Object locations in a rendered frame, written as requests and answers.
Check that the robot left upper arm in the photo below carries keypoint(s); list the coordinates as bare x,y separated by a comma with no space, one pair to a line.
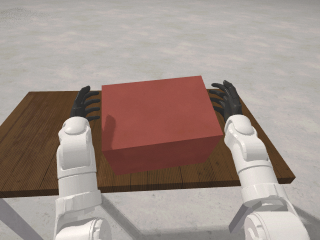
95,228

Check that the robot left forearm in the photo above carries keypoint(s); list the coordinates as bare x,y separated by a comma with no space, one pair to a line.
76,171

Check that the left robot hand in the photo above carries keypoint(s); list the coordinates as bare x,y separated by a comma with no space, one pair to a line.
80,103

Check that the carton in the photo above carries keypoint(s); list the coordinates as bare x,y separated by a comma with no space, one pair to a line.
157,124

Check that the right robot hand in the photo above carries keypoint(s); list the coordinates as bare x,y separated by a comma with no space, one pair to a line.
231,101

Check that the robot right upper arm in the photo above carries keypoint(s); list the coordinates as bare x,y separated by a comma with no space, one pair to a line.
274,225

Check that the robot right forearm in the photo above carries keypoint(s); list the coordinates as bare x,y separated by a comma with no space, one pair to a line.
260,188

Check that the table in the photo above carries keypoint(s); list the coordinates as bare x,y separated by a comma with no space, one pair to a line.
29,140

